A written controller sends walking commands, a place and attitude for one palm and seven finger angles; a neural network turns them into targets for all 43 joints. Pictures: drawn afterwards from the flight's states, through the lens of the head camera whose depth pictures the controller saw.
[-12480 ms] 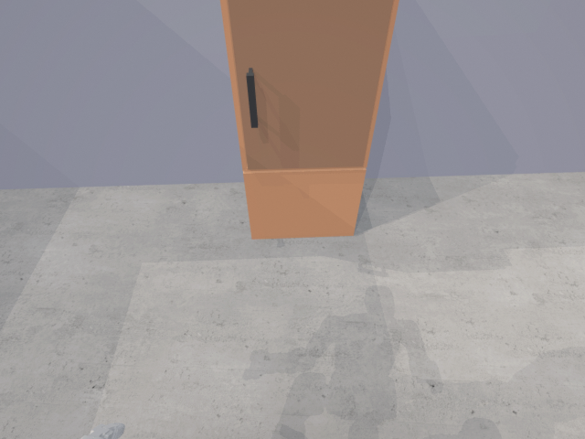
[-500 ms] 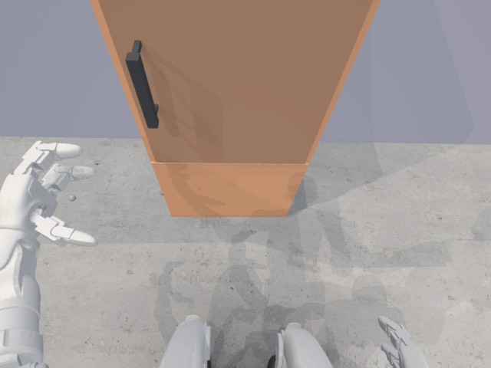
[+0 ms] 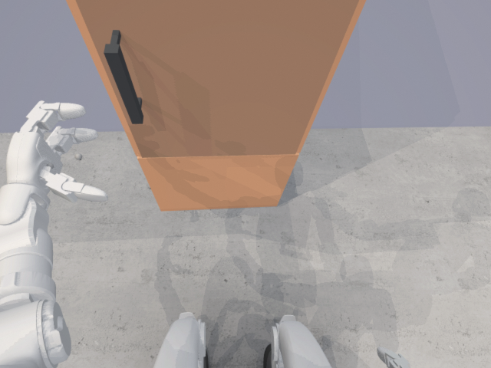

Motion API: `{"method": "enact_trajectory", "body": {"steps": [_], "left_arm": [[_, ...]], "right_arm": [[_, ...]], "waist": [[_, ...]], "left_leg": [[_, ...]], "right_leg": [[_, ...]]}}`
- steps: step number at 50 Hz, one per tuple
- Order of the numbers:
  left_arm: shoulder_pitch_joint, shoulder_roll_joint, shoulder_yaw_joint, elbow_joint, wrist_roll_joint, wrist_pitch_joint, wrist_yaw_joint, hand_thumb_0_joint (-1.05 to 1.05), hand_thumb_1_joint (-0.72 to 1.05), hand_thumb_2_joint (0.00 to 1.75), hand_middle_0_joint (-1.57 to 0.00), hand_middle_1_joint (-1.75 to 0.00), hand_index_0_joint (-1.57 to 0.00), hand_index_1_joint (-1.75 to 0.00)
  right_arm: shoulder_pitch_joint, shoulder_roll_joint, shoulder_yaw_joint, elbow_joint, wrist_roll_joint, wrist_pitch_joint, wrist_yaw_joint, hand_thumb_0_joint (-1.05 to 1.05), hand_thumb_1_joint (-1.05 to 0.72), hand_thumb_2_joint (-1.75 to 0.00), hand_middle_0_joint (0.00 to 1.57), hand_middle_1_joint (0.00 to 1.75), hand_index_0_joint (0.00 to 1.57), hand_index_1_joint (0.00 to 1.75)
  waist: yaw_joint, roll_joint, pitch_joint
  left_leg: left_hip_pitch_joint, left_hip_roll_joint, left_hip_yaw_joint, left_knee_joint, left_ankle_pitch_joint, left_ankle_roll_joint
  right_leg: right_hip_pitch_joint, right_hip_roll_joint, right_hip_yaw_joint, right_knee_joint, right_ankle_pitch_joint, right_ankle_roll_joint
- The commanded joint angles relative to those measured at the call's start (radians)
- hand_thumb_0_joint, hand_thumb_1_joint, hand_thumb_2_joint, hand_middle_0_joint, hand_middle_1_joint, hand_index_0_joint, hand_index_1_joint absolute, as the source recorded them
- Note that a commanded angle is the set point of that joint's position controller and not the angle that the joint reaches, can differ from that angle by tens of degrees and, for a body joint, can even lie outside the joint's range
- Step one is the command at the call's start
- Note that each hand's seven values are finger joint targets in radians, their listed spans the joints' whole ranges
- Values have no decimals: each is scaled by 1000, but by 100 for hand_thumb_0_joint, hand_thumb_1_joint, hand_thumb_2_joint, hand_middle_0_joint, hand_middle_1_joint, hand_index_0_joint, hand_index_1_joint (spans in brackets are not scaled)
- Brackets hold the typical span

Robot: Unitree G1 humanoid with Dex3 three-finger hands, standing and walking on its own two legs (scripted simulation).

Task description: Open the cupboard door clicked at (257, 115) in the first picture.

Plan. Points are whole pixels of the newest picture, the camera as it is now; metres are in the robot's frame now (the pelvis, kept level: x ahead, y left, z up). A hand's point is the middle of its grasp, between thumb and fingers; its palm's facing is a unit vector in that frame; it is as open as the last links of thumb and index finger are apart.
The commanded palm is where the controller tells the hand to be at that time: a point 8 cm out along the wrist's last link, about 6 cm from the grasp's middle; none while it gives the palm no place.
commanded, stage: move the hooked fingers beside the handle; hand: left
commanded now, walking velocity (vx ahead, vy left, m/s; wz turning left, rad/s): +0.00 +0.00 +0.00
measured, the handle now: (127, 81) +0.59 +0.21 +0.05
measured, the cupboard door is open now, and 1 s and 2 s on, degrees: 0 0 0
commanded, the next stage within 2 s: slide the fingers in behind the handle in 1.46 s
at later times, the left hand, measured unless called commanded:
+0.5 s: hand (97, 115) +0.51 +0.25 +0.05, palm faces +0.06 -1.00 -0.03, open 14.0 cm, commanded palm +0.50 +0.29 +0.04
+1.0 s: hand (97, 105) +0.54 +0.26 +0.04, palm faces +0.05 -1.00 -0.03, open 13.9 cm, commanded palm +0.52 +0.29 +0.04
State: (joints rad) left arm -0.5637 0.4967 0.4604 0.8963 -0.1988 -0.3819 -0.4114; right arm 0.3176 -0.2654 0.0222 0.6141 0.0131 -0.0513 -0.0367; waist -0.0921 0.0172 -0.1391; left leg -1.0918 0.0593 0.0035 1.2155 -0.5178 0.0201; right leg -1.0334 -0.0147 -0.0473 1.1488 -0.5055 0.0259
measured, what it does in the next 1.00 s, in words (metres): stands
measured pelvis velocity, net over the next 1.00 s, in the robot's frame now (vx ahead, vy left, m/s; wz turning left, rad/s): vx -0.01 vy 0.00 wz -0.04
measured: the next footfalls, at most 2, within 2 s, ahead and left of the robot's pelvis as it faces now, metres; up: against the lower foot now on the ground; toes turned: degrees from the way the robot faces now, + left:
none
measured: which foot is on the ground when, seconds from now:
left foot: down 0.00-1.00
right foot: down 0.00-1.00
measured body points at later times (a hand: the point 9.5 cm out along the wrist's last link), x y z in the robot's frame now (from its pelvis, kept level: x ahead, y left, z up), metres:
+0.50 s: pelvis -0.01 -0.01 -0.02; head +0.16 +0.01 +0.39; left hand +0.50 +0.30 +0.05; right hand +0.01 -0.29 -0.13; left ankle +0.03 +0.10 -0.64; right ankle +0.02 -0.14 -0.64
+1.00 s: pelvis -0.01 +0.00 -0.03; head +0.18 +0.04 +0.38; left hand +0.53 +0.31 +0.04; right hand -0.02 -0.26 -0.13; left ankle +0.03 +0.10 -0.64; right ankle +0.02 -0.14 -0.64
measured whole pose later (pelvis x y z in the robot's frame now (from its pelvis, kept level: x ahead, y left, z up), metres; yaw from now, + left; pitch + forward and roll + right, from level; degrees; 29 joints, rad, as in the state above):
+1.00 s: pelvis -0.01 +0.00 -0.03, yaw -2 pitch +30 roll -6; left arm -0.99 0.75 0.56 1.16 -0.05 -0.33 -0.39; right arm 0.36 -0.27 0.07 0.61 -0.02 0.07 -0.01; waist -0.21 0.03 -0.11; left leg -1.33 0.09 -0.03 1.33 -0.53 0.02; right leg -1.25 0.02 -0.07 1.22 -0.50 0.02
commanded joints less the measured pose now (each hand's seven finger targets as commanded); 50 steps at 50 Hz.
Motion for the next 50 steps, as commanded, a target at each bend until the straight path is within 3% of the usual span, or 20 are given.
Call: {"method": "enact_trajectory", "body": {"steps": [1,3,7,11,12,14,18,21,25,28,30,33,34,36,38,41,44,46,48,50], "left_arm": [[-430,293,52,-123,4,-87,18,0,-50,30,-30,-120,-30,-120],[-481,344,81,-86,16,-104,19,0,-50,30,-30,-120,-30,-120],[-532,393,100,-82,32,-131,12,0,-50,30,-30,-120,-30,-120],[-554,405,91,22,34,-96,-4,0,-50,30,-30,-120,-30,-120],[-575,444,107,41,43,-85,-6,0,-50,30,-30,-120,-30,-120],[-609,457,103,59,48,-68,-8,0,-50,30,-30,-120,-30,-120],[-688,481,103,34,61,-82,1,0,-50,30,-30,-120,-30,-120],[-745,508,109,61,67,-84,8,0,-50,30,-30,-120,-30,-120],[-793,547,100,146,99,-41,14,0,-50,30,-30,-120,-30,-120],[-817,619,133,139,120,-29,21,0,-50,30,-30,-120,-30,-120],[-850,660,144,148,130,-21,24,0,-50,30,-30,-120,-30,-120],[-902,701,153,143,146,-21,25,0,-50,30,-30,-120,-30,-120],[-875,702,157,147,153,-18,24,0,-50,30,-30,-120,-30,-120],[-848,647,128,140,151,-16,15,0,-50,30,-30,-120,-30,-120],[-826,632,128,140,140,-3,7,0,-50,30,-30,-120,-30,-120],[-853,598,114,105,122,7,-1,0,-50,30,-30,-120,-30,-120],[-864,609,126,62,122,2,9,0,-50,30,-30,-120,-30,-120],[-877,584,121,14,121,-16,21,0,-50,30,-30,-120,-30,-120],[-844,604,147,-9,122,-30,34,0,-50,30,-30,-120,-30,-120],[-815,564,131,27,116,-24,42,0,-50,30,-30,-120,-30,-120]], "right_arm": [[119,-192,-68,-61,-2,-12,-21,0,-90,-90,20,30,20,30],[125,-194,-64,-53,-6,-4,-23,0,-90,-90,20,30,20,30],[137,-198,-61,-50,-14,12,-19,0,-90,-90,20,30,20,30],[143,-199,-52,-47,-9,31,-19,0,-90,-90,20,30,20,30],[147,-207,-49,-45,-9,38,-21,0,-90,-90,20,30,20,30],[152,-209,-47,-46,-9,44,-23,0,-90,-90,20,30,20,30],[171,-212,-47,-38,-16,51,-21,0,-90,-90,20,30,20,30],[181,-214,-40,-30,-19,57,-21,0,-90,-90,20,30,20,30],[190,-221,-27,-32,-17,67,-22,0,-90,-90,20,30,20,30],[207,-225,-21,-42,-21,74,-21,0,-90,-90,20,30,20,30],[210,-226,-12,-44,-23,78,-21,0,-90,-90,20,30,20,30],[222,-228,-6,-47,-26,84,-17,0,-90,-90,20,30,20,30],[228,-227,-7,-50,-29,88,-13,0,-90,-90,20,30,20,30],[237,-225,-12,-51,-30,93,-6,0,-90,-90,20,30,20,30],[243,-231,-16,-49,-29,103,-4,0,-90,-90,20,30,20,30],[248,-230,-19,-44,-30,107,-1,0,-90,-90,20,30,20,30],[253,-230,-22,-36,-33,111,2,0,-90,-90,20,30,20,30],[255,-224,-27,-31,-36,109,7,0,-90,-90,20,30,20,30],[258,-225,-31,-26,-39,113,11,0,-90,-90,20,30,20,30],[251,-218,-29,-24,-37,114,15,0,-90,-90,20,30,20,30]], "waist": [[-24,103,-387],[-27,100,-413],[-22,161,-508],[-45,133,-456],[-48,127,-455],[-60,127,-452],[-75,167,-517],[-93,164,-511],[-114,151,-469],[-107,194,-535],[-122,181,-537],[-127,225,-567],[-114,247,-582],[-118,261,-589],[-119,242,-589],[-125,259,-595],[-119,271,-599],[-120,287,-614],[-100,314,-643],[-110,267,-588]], "left_leg": [[384,-15,-70,-149,332,-3],[359,-18,-63,-131,324,1],[411,-16,-70,-109,395,-3],[324,-18,-57,-89,357,10],[306,-15,-58,-87,347,10],[291,-15,-59,-79,338,14],[322,-10,-67,-58,371,14],[295,-10,-68,-41,368,20],[205,-9,-63,-27,304,25],[218,-9,-63,-11,348,27],[177,-7,-59,9,352,32],[194,-3,-68,19,386,29],[212,-4,-71,18,403,25],[277,3,-86,11,442,21],[290,7,-86,8,442,18],[315,8,-95,0,442,18],[354,11,-105,-16,440,13],[403,13,-113,-21,469,11],[457,15,-121,-34,513,0],[422,13,-115,-40,486,4]], "right_leg": [[52,48,-15,-111,203,-50],[68,47,-5,-106,209,-46],[65,49,-3,-83,247,-48],[75,53,7,-88,254,-43],[76,52,8,-87,252,-41],[65,51,8,-85,248,-38],[38,54,9,-73,257,-38],[31,57,12,-67,257,-38],[21,55,16,-68,221,-31],[31,57,17,-53,254,-34],[43,57,22,-45,273,-29],[30,61,15,-29,288,-32],[26,61,11,-24,294,-35],[-21,64,-3,-21,293,-39],[-29,65,-7,-31,291,-35],[-46,65,-12,-33,283,-37],[-53,68,-17,-46,265,-38],[-72,70,-21,-47,269,-42],[-66,70,-26,-51,277,-46],[-52,72,-26,-64,275,-42]]}}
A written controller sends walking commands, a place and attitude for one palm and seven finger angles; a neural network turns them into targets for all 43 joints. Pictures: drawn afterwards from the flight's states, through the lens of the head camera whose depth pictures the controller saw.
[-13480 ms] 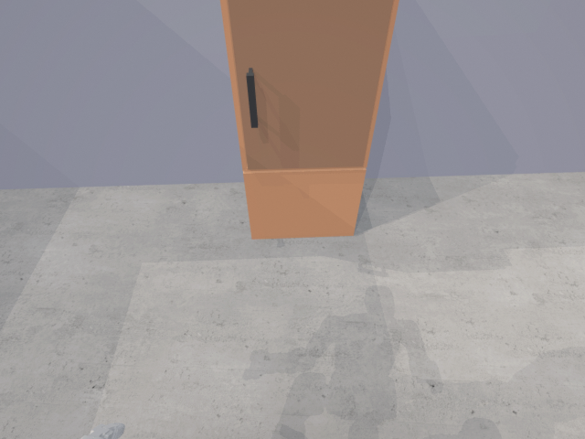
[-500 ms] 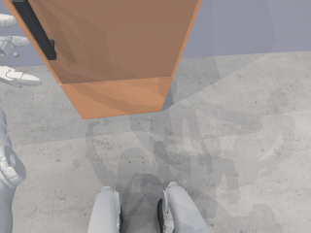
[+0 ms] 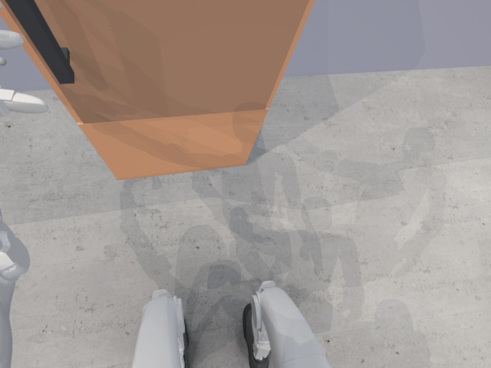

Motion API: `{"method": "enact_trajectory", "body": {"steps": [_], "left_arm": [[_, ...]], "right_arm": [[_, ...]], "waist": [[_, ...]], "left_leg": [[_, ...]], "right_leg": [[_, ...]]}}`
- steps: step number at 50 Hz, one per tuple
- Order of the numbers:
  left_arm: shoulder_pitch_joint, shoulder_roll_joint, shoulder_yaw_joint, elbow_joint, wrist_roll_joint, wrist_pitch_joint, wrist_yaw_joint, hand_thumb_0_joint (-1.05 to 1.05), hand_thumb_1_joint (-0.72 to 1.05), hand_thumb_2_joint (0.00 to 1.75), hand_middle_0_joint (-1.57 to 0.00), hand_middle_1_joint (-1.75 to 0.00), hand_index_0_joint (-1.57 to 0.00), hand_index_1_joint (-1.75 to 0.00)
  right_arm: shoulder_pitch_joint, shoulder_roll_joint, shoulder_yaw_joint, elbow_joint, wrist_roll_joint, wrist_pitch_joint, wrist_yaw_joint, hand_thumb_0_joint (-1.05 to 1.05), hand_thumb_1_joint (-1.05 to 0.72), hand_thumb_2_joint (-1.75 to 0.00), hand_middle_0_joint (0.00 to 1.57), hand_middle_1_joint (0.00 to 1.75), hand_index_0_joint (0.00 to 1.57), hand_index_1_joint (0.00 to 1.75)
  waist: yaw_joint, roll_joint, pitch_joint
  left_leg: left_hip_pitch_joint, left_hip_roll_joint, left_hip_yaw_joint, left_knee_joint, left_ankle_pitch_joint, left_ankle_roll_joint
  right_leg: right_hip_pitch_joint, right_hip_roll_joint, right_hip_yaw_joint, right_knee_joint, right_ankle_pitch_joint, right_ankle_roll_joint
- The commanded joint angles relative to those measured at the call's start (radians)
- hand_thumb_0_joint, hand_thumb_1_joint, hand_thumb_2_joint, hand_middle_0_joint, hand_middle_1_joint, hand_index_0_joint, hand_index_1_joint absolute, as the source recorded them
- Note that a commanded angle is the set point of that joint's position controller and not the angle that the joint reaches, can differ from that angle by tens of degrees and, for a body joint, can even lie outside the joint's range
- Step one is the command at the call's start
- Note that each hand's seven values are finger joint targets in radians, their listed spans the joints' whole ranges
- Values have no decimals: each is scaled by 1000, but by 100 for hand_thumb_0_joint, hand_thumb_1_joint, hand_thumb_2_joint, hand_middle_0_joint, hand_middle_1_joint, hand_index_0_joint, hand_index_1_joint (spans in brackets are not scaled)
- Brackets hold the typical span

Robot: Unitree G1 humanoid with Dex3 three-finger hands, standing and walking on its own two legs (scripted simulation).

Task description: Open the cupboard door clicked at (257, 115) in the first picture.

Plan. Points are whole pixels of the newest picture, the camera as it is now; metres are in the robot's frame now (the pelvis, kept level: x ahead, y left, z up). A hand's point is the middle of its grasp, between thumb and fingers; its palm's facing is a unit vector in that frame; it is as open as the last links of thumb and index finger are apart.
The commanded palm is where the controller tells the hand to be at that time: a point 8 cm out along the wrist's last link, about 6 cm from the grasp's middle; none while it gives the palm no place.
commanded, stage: move the hooked fingers beside the handle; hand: left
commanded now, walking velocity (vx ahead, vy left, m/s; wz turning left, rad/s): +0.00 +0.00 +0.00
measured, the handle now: (41, 24) +0.59 +0.24 +0.07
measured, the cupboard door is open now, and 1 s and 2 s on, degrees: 0 0 0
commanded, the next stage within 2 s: slide the fingers in behind the handle in 0.46 s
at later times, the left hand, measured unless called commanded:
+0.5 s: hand (7, 68) +0.53 +0.28 +0.05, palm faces +0.10 -0.99 -0.03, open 14.0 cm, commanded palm +0.52 +0.31 +0.06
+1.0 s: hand (21, 65) +0.53 +0.26 +0.06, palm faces +0.08 -1.00 -0.01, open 14.0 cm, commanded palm +0.52 +0.29 +0.06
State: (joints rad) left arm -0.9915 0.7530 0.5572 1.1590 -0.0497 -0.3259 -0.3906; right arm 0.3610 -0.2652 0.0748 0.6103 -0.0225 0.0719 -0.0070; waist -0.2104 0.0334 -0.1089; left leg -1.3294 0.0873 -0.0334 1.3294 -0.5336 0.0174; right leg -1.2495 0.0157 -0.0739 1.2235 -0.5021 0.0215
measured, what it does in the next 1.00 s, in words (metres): stands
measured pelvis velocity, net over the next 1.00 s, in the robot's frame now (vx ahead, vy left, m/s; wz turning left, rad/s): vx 0.00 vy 0.00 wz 0.01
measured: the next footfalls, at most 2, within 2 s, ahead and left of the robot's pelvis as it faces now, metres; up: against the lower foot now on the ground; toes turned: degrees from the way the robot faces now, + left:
none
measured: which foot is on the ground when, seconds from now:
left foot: down 0.00-1.00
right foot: down 0.00-1.00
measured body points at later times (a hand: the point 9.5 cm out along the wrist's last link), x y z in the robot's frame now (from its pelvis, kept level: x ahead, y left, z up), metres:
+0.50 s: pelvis +0.00 +0.00 +0.00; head +0.19 +0.05 +0.41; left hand +0.52 +0.33 +0.06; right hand +0.02 -0.27 -0.10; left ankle +0.03 +0.11 -0.61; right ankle +0.03 -0.14 -0.61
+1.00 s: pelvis +0.00 +0.00 +0.00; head +0.18 +0.05 +0.42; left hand +0.52 +0.31 +0.06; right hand +0.02 -0.27 -0.10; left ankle +0.03 +0.11 -0.61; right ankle +0.03 -0.14 -0.61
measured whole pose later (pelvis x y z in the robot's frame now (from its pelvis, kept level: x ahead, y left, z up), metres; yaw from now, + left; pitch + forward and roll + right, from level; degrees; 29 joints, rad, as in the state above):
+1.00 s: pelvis +0.00 +0.00 +0.00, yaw +0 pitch +29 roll -6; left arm -0.96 0.67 0.50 1.17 -0.07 -0.37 -0.34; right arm 0.34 -0.26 0.06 0.61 -0.03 0.08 0.00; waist -0.20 0.03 -0.12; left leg -1.29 0.08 -0.04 1.32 -0.54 0.02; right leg -1.21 0.01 -0.08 1.21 -0.51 0.02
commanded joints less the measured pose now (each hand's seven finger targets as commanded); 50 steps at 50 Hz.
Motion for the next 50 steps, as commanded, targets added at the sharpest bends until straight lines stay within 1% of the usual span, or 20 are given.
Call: {"method": "enact_trajectory", "body": {"steps": [1,3,6,7,10,13,14,17,20,23,26,27,31,34,37,41,43,44,47,50], "left_arm": [[-370,318,41,-214,-28,-79,24,0,-50,30,-30,-120,-30,-120],[-353,247,-16,-162,-23,-59,25,0,-50,30,-30,-120,-30,-120],[-334,246,-22,-126,-14,-56,32,0,-50,30,-30,-120,-30,-120],[-352,241,-31,-132,-14,-62,34,0,-50,30,-30,-120,-30,-120],[-372,236,-24,-174,-27,-101,37,0,-50,30,-30,-120,-30,-120],[-381,269,12,-204,-36,-136,37,0,-50,30,-30,-120,-30,-120],[-386,266,12,-205,-37,-139,37,0,-50,30,-30,-120,-30,-120],[-358,237,-13,-155,-29,-121,32,0,-50,30,-30,-120,-30,-120],[-382,255,-22,-113,-17,-93,31,0,-50,30,-30,-120,-30,-120],[-437,313,15,-189,-20,-116,33,0,-50,30,-30,-120,-30,-120],[-445,321,28,-235,-30,-142,32,0,-50,30,-30,-120,-30,-120],[-423,335,43,-238,-31,-142,29,0,-50,30,-30,-120,-30,-120],[-383,242,-26,-141,-36,-87,7,0,-50,30,-30,-120,-30,-120],[-359,278,-1,-162,-38,-63,4,0,-50,30,-30,-120,-30,-120],[-367,266,5,-212,-46,-83,13,0,-50,30,-30,-120,-30,-120],[-353,220,-19,-189,-48,-97,28,0,-50,30,-30,-120,-30,-120],[-381,207,-30,-183,-48,-98,35,0,-50,30,-30,-120,-30,-120],[-381,233,-12,-196,-44,-103,41,0,-50,30,-30,-120,-30,-120],[-399,190,-39,-228,-36,-118,58,0,-50,30,-30,-120,-30,-120],[-359,205,-16,-184,-37,-114,73,0,-50,30,-30,-120,-30,-120]], "right_arm": [[210,-219,-79,-20,-1,-7,-15,0,-90,-90,20,30,20,30],[203,-216,-79,-26,2,-4,-14,0,-90,-90,20,30,20,30],[197,-218,-75,-40,3,-3,-17,0,-90,-90,20,30,20,30],[196,-221,-76,-34,0,-1,-19,0,-90,-90,20,30,20,30],[190,-220,-81,-38,-4,-4,-19,0,-90,-90,20,30,20,30],[190,-220,-83,-32,-7,-4,-16,0,-90,-90,20,30,20,30],[190,-220,-83,-32,-7,-3,-15,0,-90,-90,20,30,20,30],[190,-220,-82,-31,-3,3,-15,0,-90,-90,20,30,20,30],[181,-221,-73,-37,1,6,-21,0,-90,-90,20,30,20,30],[183,-224,-75,-35,-4,3,-27,0,-90,-90,20,30,20,30],[189,-221,-77,-27,-7,-1,-23,0,-90,-90,20,30,20,30],[191,-223,-79,-25,-7,1,-22,0,-90,-90,20,30,20,30],[188,-215,-73,-25,2,6,-20,0,-90,-90,20,30,20,30],[193,-221,-76,-33,3,9,-24,0,-90,-90,20,30,20,30],[194,-213,-79,-31,-1,4,-19,0,-90,-90,20,30,20,30],[187,-207,-80,-27,1,0,-14,0,-90,-90,20,30,20,30],[186,-206,-82,-22,2,-1,-15,0,-90,-90,20,30,20,30],[188,-210,-82,-23,0,-2,-15,0,-90,-90,20,30,20,30],[186,-203,-86,-17,-4,-5,-9,0,-90,-90,20,30,20,30],[182,-206,-83,-23,-4,-4,-9,0,-90,-90,20,30,20,30]], "waist": [[15,253,-590],[-2,234,-514],[-2,218,-464],[-12,213,-465],[-9,211,-511],[8,252,-569],[5,234,-574],[-4,223,-538],[-15,191,-489],[-4,248,-585],[-3,265,-638],[8,281,-661],[-17,216,-553],[0,216,-583],[7,231,-616],[-6,182,-552],[-13,189,-541],[-1,207,-550],[-2,265,-585],[2,196,-554]], "left_leg": [[650,-15,-79,-161,497,6],[625,-17,-73,-177,446,6],[595,-20,-73,-189,411,8],[606,-17,-75,-189,413,6],[624,-18,-76,-180,433,4],[664,-20,-80,-169,488,-4],[657,-21,-80,-168,485,-2],[642,-20,-76,-167,475,2],[552,-26,-65,-163,388,12],[600,-26,-68,-145,439,9],[647,-22,-76,-134,509,6],[665,-21,-75,-132,535,3],[576,-24,-62,-137,461,17],[570,-25,-55,-142,467,16],[594,-25,-53,-135,503,15],[553,-25,-51,-139,455,19],[546,-27,-48,-142,431,18],[560,-26,-52,-149,428,13],[636,-24,-61,-151,467,6],[572,-28,-53,-153,429,11]], "right_leg": [[162,40,-1,-139,263,-41],[137,39,-5,-154,236,-38],[126,39,-6,-154,217,-43],[114,38,-8,-153,216,-42],[127,38,-4,-148,227,-42],[138,38,-2,-137,249,-45],[150,38,-3,-136,251,-43],[133,37,-2,-139,248,-42],[147,35,3,-141,218,-38],[153,34,8,-125,244,-41],[160,37,7,-115,279,-43],[171,37,9,-115,295,-42],[178,39,9,-133,282,-36],[211,38,12,-136,303,-35],[213,39,15,-131,326,-35],[210,42,15,-138,299,-36],[205,42,16,-144,281,-35],[202,41,14,-142,269,-38],[158,39,8,-138,267,-41],[199,40,12,-143,260,-38]]}}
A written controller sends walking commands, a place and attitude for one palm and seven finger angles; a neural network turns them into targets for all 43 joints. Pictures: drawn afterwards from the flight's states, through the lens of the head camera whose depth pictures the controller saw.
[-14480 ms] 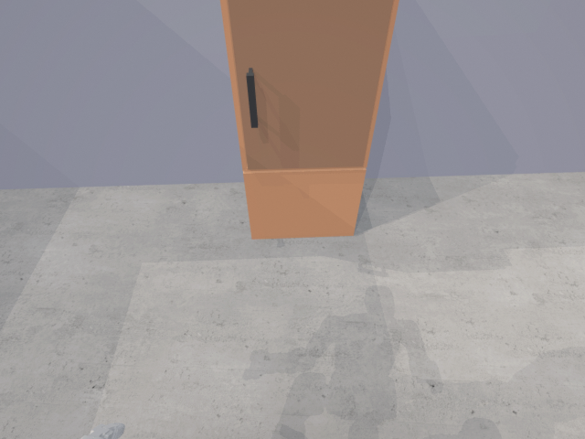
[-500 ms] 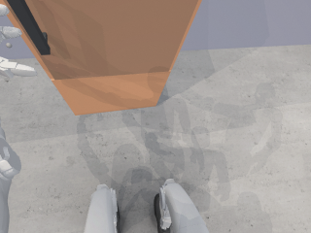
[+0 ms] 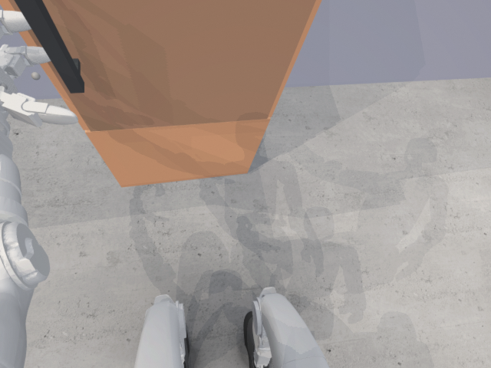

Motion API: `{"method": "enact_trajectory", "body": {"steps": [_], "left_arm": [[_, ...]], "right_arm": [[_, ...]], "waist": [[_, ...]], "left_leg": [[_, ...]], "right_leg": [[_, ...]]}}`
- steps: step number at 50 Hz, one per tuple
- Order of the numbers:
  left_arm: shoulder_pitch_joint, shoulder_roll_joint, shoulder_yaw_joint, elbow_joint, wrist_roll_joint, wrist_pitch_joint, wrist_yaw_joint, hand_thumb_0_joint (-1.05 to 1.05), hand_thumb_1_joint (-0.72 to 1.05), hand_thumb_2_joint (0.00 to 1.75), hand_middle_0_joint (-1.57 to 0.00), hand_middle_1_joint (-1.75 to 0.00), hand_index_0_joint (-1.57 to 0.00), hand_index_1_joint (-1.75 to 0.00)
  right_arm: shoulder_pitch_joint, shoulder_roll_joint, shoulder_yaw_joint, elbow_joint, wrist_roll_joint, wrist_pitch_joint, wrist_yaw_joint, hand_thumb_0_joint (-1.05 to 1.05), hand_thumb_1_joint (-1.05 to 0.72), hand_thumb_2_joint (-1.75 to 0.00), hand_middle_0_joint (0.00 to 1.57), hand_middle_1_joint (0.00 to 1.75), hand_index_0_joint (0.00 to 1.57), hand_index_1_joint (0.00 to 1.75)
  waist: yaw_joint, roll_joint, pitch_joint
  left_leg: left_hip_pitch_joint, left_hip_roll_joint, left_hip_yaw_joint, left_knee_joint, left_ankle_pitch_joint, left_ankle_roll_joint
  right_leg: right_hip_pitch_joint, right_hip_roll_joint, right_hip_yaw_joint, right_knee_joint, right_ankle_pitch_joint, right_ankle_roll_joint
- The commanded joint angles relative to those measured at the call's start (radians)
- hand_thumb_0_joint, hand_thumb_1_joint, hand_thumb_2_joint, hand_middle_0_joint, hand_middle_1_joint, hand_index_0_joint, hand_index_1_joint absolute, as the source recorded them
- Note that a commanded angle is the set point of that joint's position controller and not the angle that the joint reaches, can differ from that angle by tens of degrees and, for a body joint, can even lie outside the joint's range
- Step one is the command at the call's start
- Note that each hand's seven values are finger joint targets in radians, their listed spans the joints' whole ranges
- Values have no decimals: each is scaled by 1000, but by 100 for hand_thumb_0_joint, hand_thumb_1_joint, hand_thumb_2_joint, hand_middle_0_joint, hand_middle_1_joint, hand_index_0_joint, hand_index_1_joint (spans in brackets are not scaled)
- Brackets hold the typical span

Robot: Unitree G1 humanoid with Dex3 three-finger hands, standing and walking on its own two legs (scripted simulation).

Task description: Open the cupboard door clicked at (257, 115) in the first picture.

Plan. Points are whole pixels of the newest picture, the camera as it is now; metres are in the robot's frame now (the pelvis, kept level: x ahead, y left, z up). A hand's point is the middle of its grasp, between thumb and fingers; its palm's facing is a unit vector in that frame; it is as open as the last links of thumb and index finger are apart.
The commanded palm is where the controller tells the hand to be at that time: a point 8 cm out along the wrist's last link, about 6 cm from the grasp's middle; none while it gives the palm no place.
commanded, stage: slide the fingers in behind the handle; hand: left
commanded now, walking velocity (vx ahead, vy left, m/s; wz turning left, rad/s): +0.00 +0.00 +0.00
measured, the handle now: (55, 37) +0.58 +0.23 +0.07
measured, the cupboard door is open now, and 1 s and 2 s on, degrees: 0 0 0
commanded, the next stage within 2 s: close the thumb around the handle in 1.16 s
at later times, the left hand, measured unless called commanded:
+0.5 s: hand (58, 73) +0.53 +0.23 +0.06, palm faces +0.09 -1.00 -0.01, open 13.9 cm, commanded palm +0.51 +0.25 +0.06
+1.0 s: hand (77, 74) +0.53 +0.20 +0.06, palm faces +0.11 -0.99 -0.02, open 14.1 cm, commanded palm +0.51 +0.23 +0.06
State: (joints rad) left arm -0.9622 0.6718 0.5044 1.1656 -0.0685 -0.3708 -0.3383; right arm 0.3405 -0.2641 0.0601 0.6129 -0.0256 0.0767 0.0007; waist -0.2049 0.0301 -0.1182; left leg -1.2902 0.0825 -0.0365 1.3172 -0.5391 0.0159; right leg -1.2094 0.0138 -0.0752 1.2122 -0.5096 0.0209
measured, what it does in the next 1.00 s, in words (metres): stands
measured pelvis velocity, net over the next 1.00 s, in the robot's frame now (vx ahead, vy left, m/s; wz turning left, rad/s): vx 0.00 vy -0.01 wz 0.02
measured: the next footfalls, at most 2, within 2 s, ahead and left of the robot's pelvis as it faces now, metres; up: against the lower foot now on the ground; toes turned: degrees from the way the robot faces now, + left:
none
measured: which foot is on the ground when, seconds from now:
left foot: down 0.00-1.00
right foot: down 0.00-1.00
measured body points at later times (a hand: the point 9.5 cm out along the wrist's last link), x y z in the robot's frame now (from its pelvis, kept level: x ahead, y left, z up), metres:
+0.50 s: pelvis +0.00 +0.00 +0.00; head +0.17 +0.04 +0.42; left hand +0.52 +0.28 +0.06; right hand +0.00 -0.26 -0.10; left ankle +0.03 +0.11 -0.61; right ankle +0.03 -0.14 -0.61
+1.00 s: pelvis +0.00 -0.01 +0.01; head +0.17 +0.02 +0.42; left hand +0.52 +0.26 +0.07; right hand +0.02 -0.27 -0.11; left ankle +0.03 +0.11 -0.61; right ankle +0.03 -0.14 -0.61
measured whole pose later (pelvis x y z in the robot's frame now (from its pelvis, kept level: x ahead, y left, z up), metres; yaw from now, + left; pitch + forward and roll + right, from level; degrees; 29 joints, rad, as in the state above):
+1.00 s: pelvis +0.00 -0.01 +0.01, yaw +1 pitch +28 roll -4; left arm -0.95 0.53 0.43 1.18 -0.06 -0.45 -0.18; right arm 0.35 -0.25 0.04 0.63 -0.04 0.09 0.03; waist -0.19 0.04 -0.13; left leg -1.23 0.07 -0.02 1.28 -0.53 0.00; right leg -1.17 0.01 -0.06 1.21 -0.52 0.01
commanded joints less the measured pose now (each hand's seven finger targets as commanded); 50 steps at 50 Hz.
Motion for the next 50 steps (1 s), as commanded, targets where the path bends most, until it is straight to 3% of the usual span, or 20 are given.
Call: {"method": "enact_trajectory", "body": {"steps": [1,7,9,12,14,16,19,20,21,22,23,30,33,35,36,38,40,44,47,50], "left_arm": [[-404,286,37,-183,-19,-70,24,0,-50,30,-30,-120,-30,-120],[-417,288,34,-227,-3,-84,41,0,-50,30,-30,-120,-30,-120],[-427,223,-4,-218,-10,-88,46,0,-50,30,-30,-120,-30,-120],[-447,183,-23,-232,-19,-92,55,0,-50,30,-30,-120,-30,-120],[-407,185,-12,-177,-19,-76,62,0,-50,30,-30,-120,-30,-120],[-431,178,-20,-162,-12,-68,72,0,-50,30,-30,-120,-30,-120],[-441,183,-21,-194,2,-76,88,0,-50,30,-30,-120,-30,-120],[-438,218,12,-218,2,-89,97,0,-50,30,-30,-120,-30,-120],[-439,201,-1,-220,2,-99,99,0,-50,30,-30,-120,-30,-120],[-440,225,19,-245,5,-112,106,0,-50,30,-30,-120,-30,-120],[-450,150,-38,-261,6,-118,106,0,-50,30,-30,-120,-30,-120],[-399,75,-64,-214,-11,-96,119,0,-50,30,-30,-120,-30,-120],[-391,98,-43,-233,-3,-103,141,0,-50,30,-30,-120,-30,-120],[-381,72,-53,-242,-3,-112,159,0,-50,30,-30,-120,-30,-120],[-373,90,-36,-235,1,-123,167,0,-50,30,-30,-120,-30,-120],[-394,57,-73,-225,10,-135,176,0,-50,30,-30,-120,-30,-120],[-386,69,-65,-231,16,-150,174,0,-50,30,-30,-120,-30,-120],[-420,68,-77,-188,15,-155,161,0,-50,30,-30,-120,-30,-120],[-428,69,-74,-209,9,-160,149,0,-50,30,-30,-120,-30,-120],[-427,67,-81,-190,4,-147,140,0,-50,30,-30,-120,-30,-120]], "right_arm": [[203,-206,-67,-23,-1,-10,-19,0,-90,-90,20,30,20,30],[203,-206,-69,-31,-4,-10,-15,0,-90,-90,20,30,20,30],[197,-200,-72,-27,-5,-11,-11,0,-90,-90,20,30,20,30],[205,-201,-76,-16,-8,-13,-7,0,-90,-90,20,30,20,30],[208,-203,-75,-16,-7,-10,-9,0,-90,-90,20,30,20,30],[215,-203,-72,-14,-7,-9,-11,0,-90,-90,20,30,20,30],[212,-196,-73,-19,-10,-11,-7,0,-90,-90,20,30,20,30],[214,-198,-74,-23,-14,-11,-7,0,-90,-90,20,30,20,30],[215,-194,-73,-21,-15,-12,-5,0,-90,-90,20,30,20,30],[217,-197,-75,-21,-17,-9,-4,0,-90,-90,20,30,20,30],[210,-186,-77,-22,-17,-10,3,0,-90,-90,20,30,20,30],[217,-186,-88,-13,-13,0,6,0,-90,-90,20,30,20,30],[215,-183,-85,-19,-15,2,9,0,-90,-90,20,30,20,30],[207,-175,-85,-24,-17,0,13,0,-90,-90,20,30,20,30],[210,-177,-86,-25,-18,0,13,0,-90,-90,20,30,20,30],[205,-173,-84,-24,-18,0,16,0,-90,-90,20,30,20,30],[201,-176,-88,-25,-17,-1,17,0,-90,-90,20,30,20,30],[200,-179,-85,-17,-15,0,11,0,-90,-90,20,30,20,30],[200,-181,-88,-19,-16,-2,9,0,-90,-90,20,30,20,30],[199,-179,-86,-13,-13,-1,4,0,-90,-90,20,30,20,30]], "waist": [[-14,190,-534],[0,233,-574],[-11,230,-559],[-18,241,-575],[-18,185,-540],[-30,170,-514],[-14,205,-550],[-3,189,-575],[-11,204,-576],[2,216,-603],[-11,233,-606],[-12,186,-554],[5,192,-563],[4,174,-553],[4,150,-544],[-11,140,-516],[-5,146,-526],[-21,130,-499],[-11,167,-566],[-18,151,-545]], "left_leg": [[518,-23,-49,-136,429,17],[568,-22,-55,-145,457,8],[576,-22,-60,-149,435,5],[613,-21,-70,-155,450,1],[564,-23,-63,-159,419,6],[545,-25,-64,-160,402,11],[555,-29,-56,-158,420,8],[549,-29,-54,-153,428,8],[565,-28,-57,-150,453,8],[590,-26,-61,-152,477,3],[608,-28,-59,-151,485,2],[604,-29,-55,-171,467,0],[604,-32,-49,-174,479,-1],[581,-37,-38,-172,464,4],[570,-36,-40,-170,461,6],[541,-39,-32,-171,428,7],[542,-41,-27,-171,416,7],[507,-42,-27,-166,374,10],[548,-46,-28,-159,408,10],[517,-46,-23,-153,400,13]], "right_leg": [[156,42,15,-128,272,-38],[151,40,12,-123,276,-41],[125,41,6,-127,253,-41],[108,40,1,-128,253,-42],[127,40,2,-135,245,-39],[115,39,2,-133,237,-39],[137,38,7,-132,251,-40],[163,38,10,-129,261,-40],[150,41,10,-123,275,-42],[156,40,9,-120,283,-43],[148,40,7,-122,290,-41],[159,41,1,-144,287,-40],[183,40,5,-143,302,-42],[203,40,11,-148,310,-39],[206,41,12,-144,312,-41],[211,41,17,-150,303,-37],[221,40,22,-151,301,-38],[212,39,27,-153,274,-37],[215,38,30,-145,296,-39],[226,37,34,-148,305,-36]]}}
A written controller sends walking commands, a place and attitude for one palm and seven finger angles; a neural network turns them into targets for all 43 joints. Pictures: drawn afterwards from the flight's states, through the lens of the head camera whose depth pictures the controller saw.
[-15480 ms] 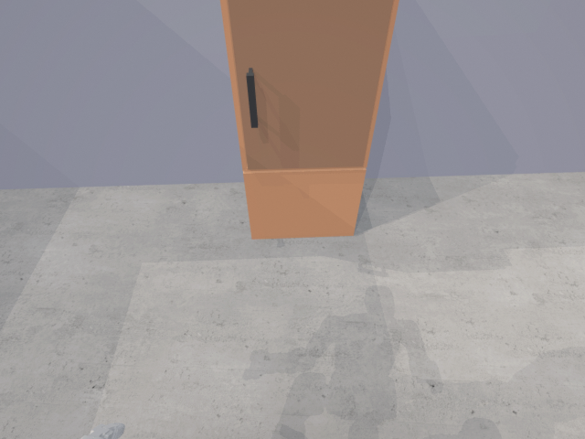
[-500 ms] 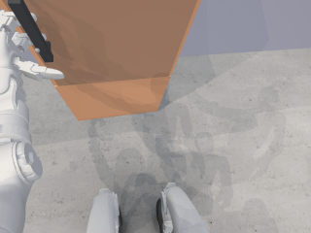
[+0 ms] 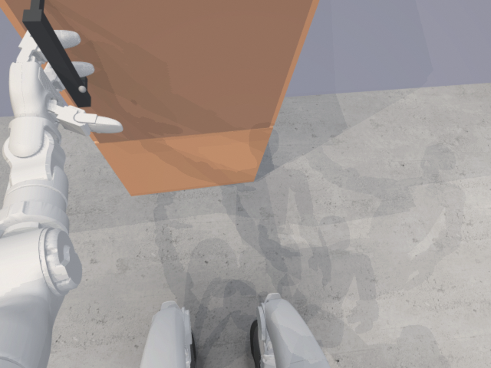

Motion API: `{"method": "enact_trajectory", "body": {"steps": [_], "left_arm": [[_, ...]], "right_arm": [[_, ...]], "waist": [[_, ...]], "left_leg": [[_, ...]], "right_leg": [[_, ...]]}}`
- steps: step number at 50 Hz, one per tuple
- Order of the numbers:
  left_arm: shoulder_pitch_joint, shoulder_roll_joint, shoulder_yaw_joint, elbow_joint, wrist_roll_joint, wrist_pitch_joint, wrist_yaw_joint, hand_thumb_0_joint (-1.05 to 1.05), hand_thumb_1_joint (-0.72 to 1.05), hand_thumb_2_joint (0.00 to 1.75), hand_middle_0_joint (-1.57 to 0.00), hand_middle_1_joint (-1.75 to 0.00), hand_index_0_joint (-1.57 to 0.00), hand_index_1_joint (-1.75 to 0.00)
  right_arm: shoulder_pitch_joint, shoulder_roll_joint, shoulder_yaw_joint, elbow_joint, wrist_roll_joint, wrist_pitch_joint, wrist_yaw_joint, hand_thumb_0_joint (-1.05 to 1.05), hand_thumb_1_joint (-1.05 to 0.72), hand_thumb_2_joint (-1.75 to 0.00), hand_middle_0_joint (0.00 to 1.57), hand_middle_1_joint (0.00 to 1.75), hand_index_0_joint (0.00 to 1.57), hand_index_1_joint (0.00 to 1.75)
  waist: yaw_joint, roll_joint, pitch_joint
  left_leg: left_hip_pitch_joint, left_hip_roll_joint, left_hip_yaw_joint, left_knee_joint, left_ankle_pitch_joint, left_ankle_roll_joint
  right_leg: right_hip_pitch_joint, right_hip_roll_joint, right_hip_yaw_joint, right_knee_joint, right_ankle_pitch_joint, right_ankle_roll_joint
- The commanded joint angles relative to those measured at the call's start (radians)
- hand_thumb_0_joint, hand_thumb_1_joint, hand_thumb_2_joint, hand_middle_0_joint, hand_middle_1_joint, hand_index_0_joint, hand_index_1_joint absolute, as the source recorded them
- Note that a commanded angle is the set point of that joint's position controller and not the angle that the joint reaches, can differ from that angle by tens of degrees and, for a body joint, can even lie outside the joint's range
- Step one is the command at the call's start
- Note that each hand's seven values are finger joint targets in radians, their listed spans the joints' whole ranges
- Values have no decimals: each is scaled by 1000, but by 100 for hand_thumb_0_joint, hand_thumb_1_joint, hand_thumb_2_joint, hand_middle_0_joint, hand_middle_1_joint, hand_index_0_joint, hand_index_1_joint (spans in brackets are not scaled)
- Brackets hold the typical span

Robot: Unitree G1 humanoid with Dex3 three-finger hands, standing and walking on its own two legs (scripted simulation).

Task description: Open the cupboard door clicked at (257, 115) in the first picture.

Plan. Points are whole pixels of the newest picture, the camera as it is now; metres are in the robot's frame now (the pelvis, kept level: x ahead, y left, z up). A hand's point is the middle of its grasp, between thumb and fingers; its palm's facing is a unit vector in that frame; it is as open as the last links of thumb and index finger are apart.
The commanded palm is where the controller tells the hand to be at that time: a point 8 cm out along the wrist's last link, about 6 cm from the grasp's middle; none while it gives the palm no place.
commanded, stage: slide the fingers in behind the handle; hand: left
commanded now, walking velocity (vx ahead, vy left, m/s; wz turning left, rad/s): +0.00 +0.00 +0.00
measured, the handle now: (63, 56) +0.58 +0.23 +0.06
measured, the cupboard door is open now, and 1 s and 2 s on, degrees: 0 0 37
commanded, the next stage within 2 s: close the thumb around the handle in 0.16 s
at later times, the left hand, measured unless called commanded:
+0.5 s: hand (83, 87) +0.53 +0.20 +0.05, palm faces +0.08 -1.00 -0.02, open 12.4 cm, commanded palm +0.51 +0.23 +0.05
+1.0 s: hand (82, 85) +0.54 +0.20 +0.05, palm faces +0.08 -1.00 -0.02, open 5.5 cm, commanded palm +0.52 +0.23 +0.05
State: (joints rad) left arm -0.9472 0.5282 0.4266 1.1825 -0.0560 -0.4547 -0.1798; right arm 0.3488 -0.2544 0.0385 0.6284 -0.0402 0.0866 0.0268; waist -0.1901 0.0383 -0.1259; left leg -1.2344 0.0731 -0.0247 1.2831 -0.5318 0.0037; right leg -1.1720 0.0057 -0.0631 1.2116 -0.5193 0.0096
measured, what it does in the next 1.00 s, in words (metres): stands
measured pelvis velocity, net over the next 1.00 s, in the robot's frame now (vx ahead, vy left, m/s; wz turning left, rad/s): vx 0.00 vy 0.01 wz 0.00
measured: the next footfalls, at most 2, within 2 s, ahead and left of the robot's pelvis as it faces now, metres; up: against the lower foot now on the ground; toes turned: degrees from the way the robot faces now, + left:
none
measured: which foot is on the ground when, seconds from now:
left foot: down 0.00-1.00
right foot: down 0.00-1.00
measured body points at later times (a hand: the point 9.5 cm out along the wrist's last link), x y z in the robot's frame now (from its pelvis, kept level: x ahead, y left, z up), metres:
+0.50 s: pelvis +0.00 +0.00 +0.00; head +0.17 +0.03 +0.41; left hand +0.52 +0.26 +0.06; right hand +0.00 -0.26 -0.11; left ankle +0.03 +0.11 -0.62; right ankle +0.02 -0.13 -0.62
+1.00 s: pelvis +0.00 +0.01 +0.00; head +0.17 +0.04 +0.42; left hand +0.53 +0.26 +0.06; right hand +0.00 -0.26 -0.11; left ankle +0.03 +0.11 -0.62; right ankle +0.02 -0.13 -0.62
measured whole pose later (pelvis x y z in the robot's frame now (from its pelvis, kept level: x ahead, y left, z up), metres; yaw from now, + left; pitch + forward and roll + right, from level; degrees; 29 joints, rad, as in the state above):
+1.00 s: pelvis +0.00 +0.01 +0.00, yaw +0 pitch +28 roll -5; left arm -0.98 0.53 0.41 1.20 -0.05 -0.44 -0.16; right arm 0.36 -0.25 0.04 0.64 -0.05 0.09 0.03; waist -0.20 0.04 -0.13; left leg -1.25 0.07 -0.03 1.29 -0.54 0.01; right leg -1.18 0.00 -0.06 1.21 -0.52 0.02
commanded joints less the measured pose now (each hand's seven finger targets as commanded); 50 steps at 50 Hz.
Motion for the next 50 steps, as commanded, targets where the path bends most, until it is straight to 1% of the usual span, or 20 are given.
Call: {"method": "enact_trajectory", "body": {"steps": [1,4,5,6,8,13,17,18,19,21,23,26,28,30,32,34,35,38,46,50], "left_arm": [[-455,209,-1,-223,-15,-67,-20,0,-50,30,-30,-120,-30,-120],[-457,220,3,-214,-11,-54,-20,0,-50,30,-30,-120,-30,-120],[-459,200,-11,-213,-12,-49,-19,0,-50,30,-30,-120,-30,-120],[-459,220,5,-219,-13,-52,-18,0,-50,30,-30,-120,-30,-120],[-453,192,-19,-204,-11,-46,-18,0,-50,30,-30,-120,-30,-120],[-439,233,14,-209,-11,-47,-17,0,-50,30,-30,-120,-30,-120],[-461,202,-18,-184,-6,-43,-18,0,-28,40,-32,-122,-32,-122],[-459,220,-3,-162,-4,-38,-15,0,-22,42,-32,-123,-32,-123],[-482,240,5,-188,-5,-41,-11,0,-16,44,-32,-124,-32,-124],[-475,221,0,-216,-5,-50,-12,0,-5,49,-33,-125,-33,-125],[-472,219,-1,-224,-5,-56,-11,0,6,54,-34,-126,-34,-126],[-466,201,-10,-218,-9,-55,-10,0,23,61,-35,-128,-35,-128],[-451,223,6,-225,-6,-54,-8,0,34,66,-36,-129,-36,-129],[-441,203,-8,-198,-7,-44,-8,0,45,71,-37,-130,-37,-130],[-471,199,-18,-213,-1,-50,-5,0,56,76,-38,-131,-38,-131],[-486,195,-18,-207,-1,-47,1,0,68,80,-38,-133,-38,-133],[-467,209,-8,-193,3,-46,3,0,73,83,-39,-133,-39,-133],[-477,180,-26,-203,1,-53,5,0,90,90,-40,-135,-40,-135],[-473,174,-31,-201,3,-53,7,0,90,90,-40,-135,-40,-135],[-482,199,-22,-152,6,-36,6,0,90,90,-40,-135,-40,-135]], "right_arm": [[196,-189,-64,-27,0,-13,-22,0,-90,-90,20,30,20,30],[196,-193,-65,-25,2,-10,-24,0,-90,-90,20,30,20,30],[193,-188,-66,-26,3,-12,-23,0,-90,-90,20,30,20,30],[201,-191,-65,-22,1,-11,-25,0,-90,-90,20,30,20,30],[195,-188,-65,-21,3,-10,-23,0,-90,-90,20,30,20,30],[195,-188,-63,-25,2,-10,-21,0,-90,-90,20,30,20,30],[193,-189,-60,-24,3,-13,-21,0,-90,-90,20,30,20,30],[193,-192,-59,-22,3,-12,-23,0,-90,-90,20,30,20,30],[193,-196,-60,-24,2,-13,-26,0,-90,-90,20,30,20,30],[201,-193,-64,-28,-1,-16,-24,0,-90,-90,20,30,20,30],[199,-194,-64,-24,-3,-14,-22,0,-90,-90,20,30,20,30],[202,-192,-62,-24,-4,-16,-19,0,-90,-90,20,30,20,30],[201,-193,-64,-26,-2,-12,-19,0,-90,-90,20,30,20,30],[198,-191,-62,-26,0,-11,-19,0,-90,-90,20,30,20,30],[200,-192,-63,-24,-1,-11,-19,0,-90,-90,20,30,20,30],[202,-193,-63,-19,-4,-13,-19,0,-90,-90,20,30,20,30],[207,-195,-63,-20,-3,-11,-20,0,-90,-90,20,30,20,30],[206,-192,-65,-17,-6,-12,-18,0,-90,-90,20,30,20,30],[213,-192,-66,-16,-8,-9,-17,0,-90,-90,20,30,20,30],[207,-196,-59,-17,-4,-7,-20,0,-90,-90,20,30,20,30]], "waist": [[-33,149,-552],[-33,141,-552],[-38,149,-548],[-33,146,-564],[-39,147,-542],[-25,145,-547],[-41,156,-509],[-45,127,-491],[-47,141,-502],[-35,169,-562],[-32,187,-580],[-38,175,-555],[-26,168,-572],[-34,142,-531],[-37,175,-539],[-44,171,-529],[-36,162,-524],[-44,167,-539],[-45,171,-548],[-56,129,-485]], "left_leg": [[479,-36,-41,-121,408,26],[473,-34,-42,-119,408,25],[465,-36,-35,-115,401,27],[482,-35,-42,-115,428,27],[481,-33,-41,-118,410,24],[453,-36,-33,-113,410,27],[458,-34,-41,-119,377,25],[436,-32,-44,-119,355,27],[444,-31,-45,-121,359,27],[494,-33,-49,-117,410,25],[528,-28,-57,-119,436,17],[514,-30,-55,-118,433,21],[514,-30,-52,-122,441,20],[481,-31,-47,-125,407,21],[508,-29,-56,-128,407,18],[507,-27,-59,-127,398,19],[507,-28,-62,-132,400,17],[526,-28,-63,-127,423,17],[539,-28,-64,-125,444,17],[456,-32,-58,-125,365,24]], "right_leg": [[186,46,17,-141,321,-27],[183,45,17,-142,319,-25],[184,46,21,-146,322,-23],[189,46,17,-138,338,-26],[168,46,14,-144,318,-24],[205,46,22,-144,338,-24],[152,48,15,-148,288,-25],[149,48,13,-149,269,-24],[151,47,15,-148,273,-24],[146,47,13,-135,298,-30],[131,46,6,-131,302,-30],[133,48,5,-134,305,-29],[160,48,8,-137,319,-28],[159,48,7,-144,302,-25],[125,48,3,-139,283,-28],[112,48,0,-140,273,-27],[117,49,-1,-141,270,-30],[111,48,-2,-140,286,-29],[110,49,-3,-137,299,-32],[118,49,2,-146,259,-27]]}}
